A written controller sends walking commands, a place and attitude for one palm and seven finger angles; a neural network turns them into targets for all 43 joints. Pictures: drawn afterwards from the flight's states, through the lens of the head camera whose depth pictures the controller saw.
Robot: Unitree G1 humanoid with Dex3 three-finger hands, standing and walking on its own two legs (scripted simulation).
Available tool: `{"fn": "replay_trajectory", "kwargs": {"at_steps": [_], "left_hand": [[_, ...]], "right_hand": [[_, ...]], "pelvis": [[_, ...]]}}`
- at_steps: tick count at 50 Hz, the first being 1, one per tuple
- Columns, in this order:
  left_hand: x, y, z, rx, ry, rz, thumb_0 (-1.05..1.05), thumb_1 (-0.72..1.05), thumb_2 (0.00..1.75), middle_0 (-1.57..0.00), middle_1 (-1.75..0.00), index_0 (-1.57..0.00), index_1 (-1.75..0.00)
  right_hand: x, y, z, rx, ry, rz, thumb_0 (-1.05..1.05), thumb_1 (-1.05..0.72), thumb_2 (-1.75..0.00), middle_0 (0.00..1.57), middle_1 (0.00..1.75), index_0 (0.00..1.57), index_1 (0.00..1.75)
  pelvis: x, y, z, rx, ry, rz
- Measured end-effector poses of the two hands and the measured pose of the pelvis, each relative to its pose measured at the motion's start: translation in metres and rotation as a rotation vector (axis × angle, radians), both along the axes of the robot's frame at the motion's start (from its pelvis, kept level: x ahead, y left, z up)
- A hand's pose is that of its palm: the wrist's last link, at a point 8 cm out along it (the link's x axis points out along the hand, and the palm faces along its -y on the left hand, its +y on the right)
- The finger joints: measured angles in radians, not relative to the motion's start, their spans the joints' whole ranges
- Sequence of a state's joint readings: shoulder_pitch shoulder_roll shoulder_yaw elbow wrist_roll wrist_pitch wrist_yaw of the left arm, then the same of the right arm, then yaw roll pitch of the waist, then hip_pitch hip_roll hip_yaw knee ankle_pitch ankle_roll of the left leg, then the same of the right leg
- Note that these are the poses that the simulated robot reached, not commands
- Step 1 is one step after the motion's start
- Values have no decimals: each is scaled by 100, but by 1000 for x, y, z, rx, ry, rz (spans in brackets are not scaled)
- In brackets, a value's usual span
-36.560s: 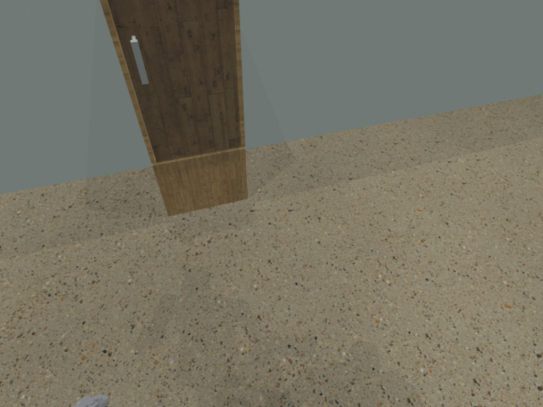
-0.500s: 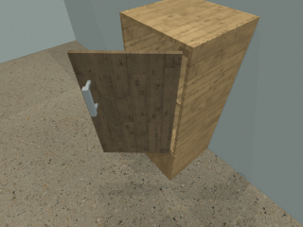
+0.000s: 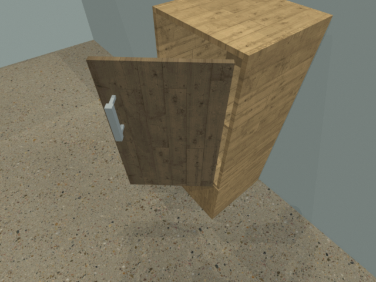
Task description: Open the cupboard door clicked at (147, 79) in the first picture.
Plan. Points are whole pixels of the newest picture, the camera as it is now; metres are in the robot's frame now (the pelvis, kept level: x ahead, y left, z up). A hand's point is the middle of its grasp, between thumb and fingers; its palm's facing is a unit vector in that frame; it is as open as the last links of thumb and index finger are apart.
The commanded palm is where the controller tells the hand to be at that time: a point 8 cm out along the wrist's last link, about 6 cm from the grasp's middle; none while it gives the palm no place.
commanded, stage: raise the hand with hooked fingers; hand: left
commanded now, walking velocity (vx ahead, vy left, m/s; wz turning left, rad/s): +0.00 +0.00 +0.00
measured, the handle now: (116, 118) +0.53 +0.24 +0.02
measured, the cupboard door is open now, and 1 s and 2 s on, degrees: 49 49 49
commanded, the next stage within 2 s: none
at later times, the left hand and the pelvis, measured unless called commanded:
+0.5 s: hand out of the picture +0.13 +0.20 -0.06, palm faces +0.18 -0.98 -0.05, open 9.1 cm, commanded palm +0.14 +0.25 -0.04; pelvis -0.02 -0.03 -0.08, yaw +3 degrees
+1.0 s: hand (82, 242) +0.20 +0.23 -0.01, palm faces +0.05 -0.99 -0.09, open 12.2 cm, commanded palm +0.17 +0.28 +0.00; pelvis -0.03 -0.01 -0.06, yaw +2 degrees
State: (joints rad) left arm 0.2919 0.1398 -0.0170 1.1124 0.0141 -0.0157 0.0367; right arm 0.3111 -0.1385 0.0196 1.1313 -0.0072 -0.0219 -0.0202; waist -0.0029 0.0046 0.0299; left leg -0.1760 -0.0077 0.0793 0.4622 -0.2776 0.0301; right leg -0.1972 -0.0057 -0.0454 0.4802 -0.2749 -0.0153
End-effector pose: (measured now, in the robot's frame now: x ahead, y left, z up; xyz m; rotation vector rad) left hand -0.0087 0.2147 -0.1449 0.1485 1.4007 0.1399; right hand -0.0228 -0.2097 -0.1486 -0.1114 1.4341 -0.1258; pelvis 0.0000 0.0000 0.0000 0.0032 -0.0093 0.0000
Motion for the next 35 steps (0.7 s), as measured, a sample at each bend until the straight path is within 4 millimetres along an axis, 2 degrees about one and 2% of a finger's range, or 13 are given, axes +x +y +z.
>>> {"fn": "replay_trajectory", "kwargs": {"at_steps": [2, 4, 6, 9, 12, 14, 16, 18, 21, 24, 27, 31, 35], "left_hand": [[22, 11, 15, 32, -130, 76, 3, 94, 90, -20, -30, -20, -30], [62, 25, 47, 98, -399, 96, 4, 95, 90, -20, -31, -20, -31], [104, 30, 82, 119, -633, 106, 4, 93, 89, -20, -32, -20, -32], [163, 24, 131, 94, -980, 48, 3, 88, 87, -20, -34, -20, -34], [197, 9, 155, -9, -1261, -17, 2, 82, 85, -20, -38, -20, -38], [200, -2, 152, -96, -1372, -65, 1, 77, 83, -20, -40, -20, -40], [189, -7, 135, -154, -1398, -113, 1, 72, 82, -21, -43, -21, -43], [171, -5, 109, -172, -1338, -128, 0, 67, 80, -22, -46, -21, -46], [137, 8, 78, -138, -1216, -71, 0, 59, 77, -22, -50, -22, -50], [112, 27, 80, -34, -1215, -9, 1, 52, 74, -23, -55, -23, -55], [112, 37, 107, 50, -1353, -24, 1, 45, 71, -23, -59, -23, -59], [144, 29, 132, -3, -1491, -175, 1, 36, 67, -23, -65, -23, -65], [184, 23, 123, -145, -1355, -278, 1, 26, 63, -24, -71, -24, -71]], "right_hand": [[16, -7, 6, -32, -103, 1, 1, -91, -90, 20, 30, 20, 30], [39, -19, 12, -77, -248, 9, 2, -92, -90, 20, 30, 20, 30], [68, -31, 18, -103, -389, 18, 2, -92, -90, 20, 30, 20, 30], [116, -46, 32, -137, -596, 59, 2, -92, -90, 20, 30, 20, 30], [161, -56, 52, -163, -770, 100, 2, -91, -90, 20, 30, 20, 30], [185, -60, 64, -173, -855, 134, 1, -91, -90, 20, 30, 20, 30], [206, -62, 74, -182, -916, 177, 1, -91, -90, 20, 30, 20, 30], [223, -62, 78, -190, -955, 218, 1, -91, -90, 19, 30, 20, 30], [242, -58, 75, -188, -979, 269, 1, -90, -90, 19, 30, 20, 30], [249, -47, 60, -164, -971, 301, 1, -90, -90, 19, 30, 20, 30], [243, -31, 37, -117, -930, 320, 1, -90, -90, 19, 30, 20, 30], [218, -13, 3, -42, -848, 304, 1, -90, -90, 20, 30, 20, 30], [178, -9, -15, -7, -747, 205, 1, -90, -90, 20, 30, 21, 30]], "pelvis": [[1, -1, -1, 0, 2, -2], [3, -1, -3, 4, 9, 7], [2, 1, -5, 3, 12, 27], [-3, 1, -11, -1, 43, 46], [-9, -3, -23, 6, 106, 31], [-12, -9, -33, 12, 139, 20], [-14, -14, -43, 13, 164, 18], [-16, -19, -53, 13, 187, 20], [-19, -23, -67, 2, 211, 31], [-20, -26, -76, -20, 225, 49], [-24, -27, -82, -42, 233, 66], [-32, -25, -87, -60, 239, 75], [-36, -24, -83, -48, 243, 57]]}}
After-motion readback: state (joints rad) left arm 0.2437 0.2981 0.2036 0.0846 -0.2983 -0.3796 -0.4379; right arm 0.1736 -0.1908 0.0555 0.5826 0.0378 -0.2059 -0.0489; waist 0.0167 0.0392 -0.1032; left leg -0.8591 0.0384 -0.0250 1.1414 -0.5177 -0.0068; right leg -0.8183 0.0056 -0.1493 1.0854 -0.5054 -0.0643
